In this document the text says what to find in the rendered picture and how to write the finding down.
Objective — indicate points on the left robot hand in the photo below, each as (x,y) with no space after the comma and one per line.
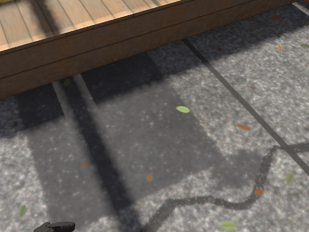
(63,226)

